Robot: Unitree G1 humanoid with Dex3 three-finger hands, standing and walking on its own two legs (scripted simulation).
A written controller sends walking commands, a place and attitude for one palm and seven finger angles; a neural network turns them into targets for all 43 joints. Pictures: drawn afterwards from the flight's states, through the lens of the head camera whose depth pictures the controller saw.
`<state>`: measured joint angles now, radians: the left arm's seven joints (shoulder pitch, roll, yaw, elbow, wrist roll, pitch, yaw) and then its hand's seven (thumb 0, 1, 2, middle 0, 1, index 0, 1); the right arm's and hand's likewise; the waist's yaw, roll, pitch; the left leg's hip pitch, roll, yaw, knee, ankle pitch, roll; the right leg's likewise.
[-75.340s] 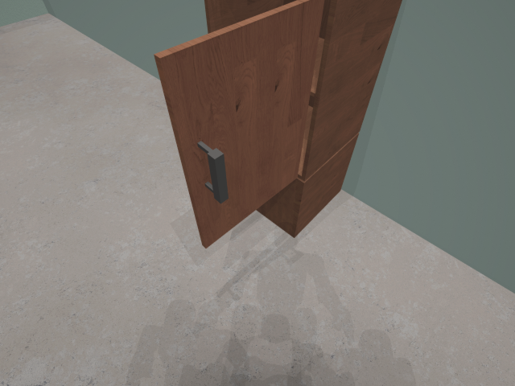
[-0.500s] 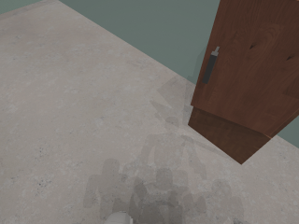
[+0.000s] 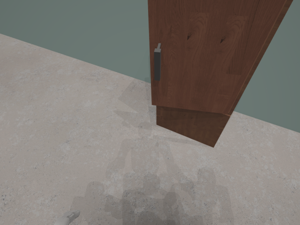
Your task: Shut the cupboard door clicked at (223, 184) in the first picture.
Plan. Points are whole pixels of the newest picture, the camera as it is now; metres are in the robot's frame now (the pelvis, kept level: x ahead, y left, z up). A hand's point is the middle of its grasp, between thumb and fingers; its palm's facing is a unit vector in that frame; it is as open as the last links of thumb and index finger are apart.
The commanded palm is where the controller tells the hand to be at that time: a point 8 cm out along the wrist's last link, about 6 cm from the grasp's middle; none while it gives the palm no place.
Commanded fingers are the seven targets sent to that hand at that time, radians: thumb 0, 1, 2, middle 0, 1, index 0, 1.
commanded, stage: turn to face it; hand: left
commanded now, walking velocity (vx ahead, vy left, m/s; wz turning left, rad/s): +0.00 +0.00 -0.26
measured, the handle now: (158, 62) +0.72 -0.01 -0.01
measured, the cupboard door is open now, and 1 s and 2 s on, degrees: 17 17 17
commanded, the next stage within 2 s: take the last steps up to it in 0.08 s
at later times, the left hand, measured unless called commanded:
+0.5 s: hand out of the picture +0.12 +0.19 -0.15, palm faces -0.13 -0.98 -0.16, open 7.4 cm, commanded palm none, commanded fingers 0.00 0.90 0.90 -0.20 -0.30 -0.20 -0.30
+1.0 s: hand (135, 209) +0.19 +0.07 -0.16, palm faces -0.11 -0.98 -0.16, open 7.3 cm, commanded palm none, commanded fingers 0.00 0.90 0.90 -0.20 -0.30 -0.20 -0.30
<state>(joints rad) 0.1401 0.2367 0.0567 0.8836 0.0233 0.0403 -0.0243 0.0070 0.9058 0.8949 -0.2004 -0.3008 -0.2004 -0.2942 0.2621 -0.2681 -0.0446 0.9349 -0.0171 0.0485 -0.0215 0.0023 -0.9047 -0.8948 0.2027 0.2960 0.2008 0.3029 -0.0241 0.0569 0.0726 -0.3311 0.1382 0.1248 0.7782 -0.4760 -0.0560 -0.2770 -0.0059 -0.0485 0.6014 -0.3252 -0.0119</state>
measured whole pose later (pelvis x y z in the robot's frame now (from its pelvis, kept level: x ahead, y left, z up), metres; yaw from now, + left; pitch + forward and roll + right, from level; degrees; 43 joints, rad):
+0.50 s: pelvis +0.04 +0.00 +0.02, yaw -8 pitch +1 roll -1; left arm 0.23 0.22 0.08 0.98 0.03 0.06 -0.05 0.01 0.91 0.89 -0.20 -0.30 -0.20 -0.29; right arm 0.37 -0.17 -0.01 0.99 -0.04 -0.03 -0.03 0.00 -0.91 -0.89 0.20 0.30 0.20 0.30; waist -0.02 -0.02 0.01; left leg -0.17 0.09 0.13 0.40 -0.24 -0.01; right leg -0.49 -0.02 -0.02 1.01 -0.32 0.00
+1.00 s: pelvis +0.17 -0.10 +0.02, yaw -8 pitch +0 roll -2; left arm 0.30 0.15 0.03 1.10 0.02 -0.05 0.01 0.00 0.92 0.89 -0.20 -0.30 -0.20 -0.29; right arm 0.19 -0.17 -0.04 1.01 -0.02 -0.01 0.00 0.00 -0.91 -0.90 0.20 0.29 0.19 0.30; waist 0.00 0.02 0.04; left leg -0.47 0.07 0.10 0.76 -0.29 -0.02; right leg -0.08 0.05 -0.14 0.34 -0.27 -0.06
